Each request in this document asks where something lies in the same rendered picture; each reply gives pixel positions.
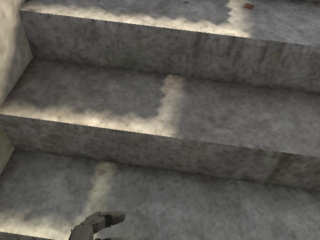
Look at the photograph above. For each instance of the left robot hand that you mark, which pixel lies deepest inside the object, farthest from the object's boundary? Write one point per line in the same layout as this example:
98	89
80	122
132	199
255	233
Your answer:
95	223

